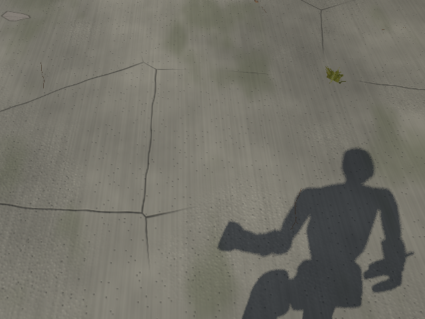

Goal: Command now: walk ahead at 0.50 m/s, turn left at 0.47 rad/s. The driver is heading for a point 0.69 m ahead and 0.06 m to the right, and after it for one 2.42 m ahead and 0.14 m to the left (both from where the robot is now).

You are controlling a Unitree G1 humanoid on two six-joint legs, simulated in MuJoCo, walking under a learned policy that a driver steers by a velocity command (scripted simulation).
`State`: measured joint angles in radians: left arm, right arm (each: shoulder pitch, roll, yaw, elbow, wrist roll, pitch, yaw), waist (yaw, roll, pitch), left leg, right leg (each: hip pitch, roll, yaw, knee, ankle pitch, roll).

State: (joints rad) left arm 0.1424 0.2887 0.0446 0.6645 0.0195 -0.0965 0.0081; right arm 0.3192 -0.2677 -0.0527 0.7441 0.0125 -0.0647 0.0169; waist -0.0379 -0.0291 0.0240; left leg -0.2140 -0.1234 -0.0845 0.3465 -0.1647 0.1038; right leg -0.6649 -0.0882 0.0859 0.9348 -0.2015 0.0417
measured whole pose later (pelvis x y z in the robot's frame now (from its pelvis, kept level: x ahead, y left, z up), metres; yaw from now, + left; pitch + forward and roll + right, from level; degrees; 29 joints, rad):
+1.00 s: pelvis +0.53 +0.04 +0.00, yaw -4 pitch +1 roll +2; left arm 0.24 0.31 0.07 0.73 -0.02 -0.02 0.00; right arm 0.30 -0.26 -0.07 0.81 -0.02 -0.10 0.01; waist -0.04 -0.05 0.01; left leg -0.13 -0.02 0.14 0.31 -0.20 0.04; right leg -0.68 -0.10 0.07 1.06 -0.19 0.01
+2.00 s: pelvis +0.97 -0.01 -0.01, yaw +13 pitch +3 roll -2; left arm 0.07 0.30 0.07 0.74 0.01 -0.02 0.05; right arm 0.18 -0.29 -0.08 0.71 0.00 -0.01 0.00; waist -0.03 -0.02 0.08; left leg -0.41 -0.10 -0.06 0.45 -0.08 0.10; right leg -0.59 -0.04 0.09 1.10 -0.40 0.06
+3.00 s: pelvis +1.31 +0.01 -0.01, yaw -3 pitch +3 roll +2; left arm 0.07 0.27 0.05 0.63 -0.01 -0.06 -0.04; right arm 0.37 -0.28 -0.07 0.88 0.02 -0.07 0.00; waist -0.10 -0.04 0.03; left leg 0.05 0.00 0.13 0.26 -0.34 -0.02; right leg -0.63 -0.06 0.02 0.63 -0.02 -0.03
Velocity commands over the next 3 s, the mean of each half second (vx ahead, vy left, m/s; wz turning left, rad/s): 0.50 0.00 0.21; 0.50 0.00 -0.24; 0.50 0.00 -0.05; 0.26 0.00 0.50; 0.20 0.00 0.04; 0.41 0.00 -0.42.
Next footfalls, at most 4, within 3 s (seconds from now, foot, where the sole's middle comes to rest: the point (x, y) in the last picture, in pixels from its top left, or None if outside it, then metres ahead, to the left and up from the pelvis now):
0.24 right None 0.32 -0.13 -0.78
0.74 left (162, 291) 0.56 0.14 -0.78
1.26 right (249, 219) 0.81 -0.16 -0.78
1.76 left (185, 158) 1.09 0.07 -0.78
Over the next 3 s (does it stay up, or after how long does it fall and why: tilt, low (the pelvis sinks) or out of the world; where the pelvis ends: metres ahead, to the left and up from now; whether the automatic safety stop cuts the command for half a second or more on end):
stays up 1.31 0.01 -0.01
